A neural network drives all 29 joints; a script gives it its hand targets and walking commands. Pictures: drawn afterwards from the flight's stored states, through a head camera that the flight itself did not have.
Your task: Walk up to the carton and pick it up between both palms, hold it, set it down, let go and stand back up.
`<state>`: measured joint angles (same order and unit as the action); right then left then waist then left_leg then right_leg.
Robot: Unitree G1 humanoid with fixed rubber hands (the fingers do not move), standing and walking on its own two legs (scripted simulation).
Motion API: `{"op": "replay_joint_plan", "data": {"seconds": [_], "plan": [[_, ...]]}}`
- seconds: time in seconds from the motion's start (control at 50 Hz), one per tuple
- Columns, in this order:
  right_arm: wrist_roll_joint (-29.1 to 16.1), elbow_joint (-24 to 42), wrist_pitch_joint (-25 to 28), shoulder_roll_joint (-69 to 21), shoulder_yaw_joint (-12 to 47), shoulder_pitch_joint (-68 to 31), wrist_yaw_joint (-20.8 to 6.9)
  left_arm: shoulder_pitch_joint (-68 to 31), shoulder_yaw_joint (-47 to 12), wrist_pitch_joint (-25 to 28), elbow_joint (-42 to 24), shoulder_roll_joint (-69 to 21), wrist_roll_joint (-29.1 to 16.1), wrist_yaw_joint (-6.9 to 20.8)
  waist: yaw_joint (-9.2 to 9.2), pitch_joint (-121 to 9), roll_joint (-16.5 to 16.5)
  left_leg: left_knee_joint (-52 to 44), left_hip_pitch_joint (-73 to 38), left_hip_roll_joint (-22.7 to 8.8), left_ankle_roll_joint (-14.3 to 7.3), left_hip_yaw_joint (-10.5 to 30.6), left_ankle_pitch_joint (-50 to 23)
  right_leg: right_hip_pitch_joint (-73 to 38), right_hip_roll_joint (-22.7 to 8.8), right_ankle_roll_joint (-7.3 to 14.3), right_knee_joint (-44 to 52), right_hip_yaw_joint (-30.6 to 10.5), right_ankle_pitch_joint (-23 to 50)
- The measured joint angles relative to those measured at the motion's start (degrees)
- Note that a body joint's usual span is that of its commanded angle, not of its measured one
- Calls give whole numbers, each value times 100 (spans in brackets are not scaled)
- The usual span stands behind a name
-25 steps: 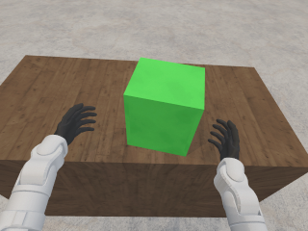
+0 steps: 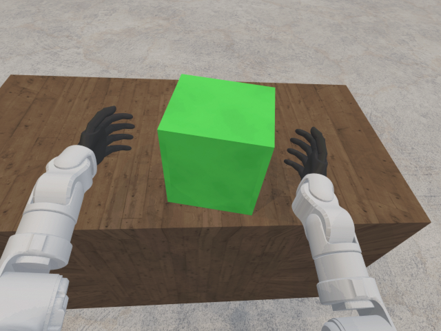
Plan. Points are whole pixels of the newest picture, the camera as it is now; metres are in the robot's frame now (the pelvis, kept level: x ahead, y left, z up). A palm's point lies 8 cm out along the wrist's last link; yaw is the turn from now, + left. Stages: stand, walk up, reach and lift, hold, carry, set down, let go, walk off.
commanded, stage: reach and lift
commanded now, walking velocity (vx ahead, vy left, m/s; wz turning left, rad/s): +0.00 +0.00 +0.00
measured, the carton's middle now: (218, 147) +0.47 +0.00 +0.04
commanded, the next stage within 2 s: none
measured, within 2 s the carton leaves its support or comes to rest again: neither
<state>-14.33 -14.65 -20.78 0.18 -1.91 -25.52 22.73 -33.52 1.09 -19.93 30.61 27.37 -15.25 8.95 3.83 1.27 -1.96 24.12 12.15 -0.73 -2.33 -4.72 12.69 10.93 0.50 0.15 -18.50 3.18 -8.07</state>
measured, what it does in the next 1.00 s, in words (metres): stands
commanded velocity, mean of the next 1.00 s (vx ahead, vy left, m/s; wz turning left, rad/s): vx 0.00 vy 0.00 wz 0.00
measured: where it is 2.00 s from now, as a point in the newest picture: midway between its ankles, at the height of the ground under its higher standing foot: outside the picture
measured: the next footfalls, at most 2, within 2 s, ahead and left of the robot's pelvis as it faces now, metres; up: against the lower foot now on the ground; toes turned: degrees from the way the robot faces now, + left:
none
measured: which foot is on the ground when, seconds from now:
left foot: down 0.00-1.00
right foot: down 0.00-1.00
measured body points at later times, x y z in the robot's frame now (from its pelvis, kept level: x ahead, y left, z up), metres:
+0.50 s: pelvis +0.01 +0.01 +0.00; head +0.03 +0.04 +0.45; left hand +0.48 +0.20 +0.16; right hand +0.41 -0.18 +0.15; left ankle +0.00 +0.09 -0.75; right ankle +0.02 -0.12 -0.75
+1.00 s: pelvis +0.01 +0.00 +0.00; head +0.04 +0.03 +0.45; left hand +0.52 +0.18 +0.18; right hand +0.45 -0.17 +0.17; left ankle +0.00 +0.09 -0.75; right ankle +0.02 -0.12 -0.75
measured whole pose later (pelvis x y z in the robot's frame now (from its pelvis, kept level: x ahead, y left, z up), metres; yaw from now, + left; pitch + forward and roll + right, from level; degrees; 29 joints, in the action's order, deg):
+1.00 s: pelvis +0.01 +0.00 +0.00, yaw +1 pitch +9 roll -1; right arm -13.2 -60.7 -12.0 1.7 -5.9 -62.6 18.2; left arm -71.8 -5.1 -5.3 82.8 27.8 -14.4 6.1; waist 12.1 -7.3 -2.3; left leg 22.6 20.6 -0.5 -1.9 -3.6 11.4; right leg 19.0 0.4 0.4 -17.1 4.3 -7.2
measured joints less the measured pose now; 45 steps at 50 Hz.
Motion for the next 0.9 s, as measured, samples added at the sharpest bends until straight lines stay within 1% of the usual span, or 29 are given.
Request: {"op": "replay_joint_plan", "data": {"seconds": [0.1, 0.24, 0.36, 0.52, 0.6, 0.68, 0.78, 0.9], "plan": [[-7, -431, -14, 29, -69, -476, 1, -480, -49, -12, 477, 55, 37, -20, 123, -93, -32, 20, 65, 11, -10, 30, 19, 30, -10, -13, 29, 29, -4], [-139, -944, 6, 151, -138, -1013, -85, -975, -57, -124, 828, 31, 132, -72, 250, -178, 9, 89, 134, -14, -10, 35, 83, 13, 17, -30, 149, 30, 40], [-145, -1478, 19, 267, -230, -1484, -214, -1511, -94, -86, 1421, 9, 170, -154, 338, -206, 19, 92, 197, -1, -32, 25, 81, 74, 4, -45, 156, 20, 51], [-60, -2148, 199, 302, -310, -2024, -371, -2092, -240, 237, 2248, -28, 123, -265, 475, -436, 57, 97, 415, 0, -34, 36, 63, 285, 4, -42, 154, 31, 68], [102, -2798, 235, 324, -366, -2550, -434, -2649, -397, 477, 3124, -14, 94, -284, 556, -502, 5, 7, 477, 50, -57, 38, -1, 421, -45, -47, 74, 36, 39], [137, -3359, 419, 305, -433, -2987, -492, -3037, -536, 815, 3739, -15, 24, -351, 599, -671, 4, -58, 631, 68, -38, 48, -66, 606, -62, -29, 58, 47, 45], [167, -3958, 584, 244, -489, -3411, -493, -3446, -635, 1062, 4366, 24, -17, -355, 673, -778, 11, -62, 707, 43, -3, 72, -60, 660, -35, -9, 99, 68, 57], [150, -4412, 715, 204, -496, -3715, -475, -3818, -695, 1265, 4945, 86, -33, -336, 780, -850, -11, -104, 780, 27, 29, 97, -88, 733, -17, 13, 129, 92, 67]]}}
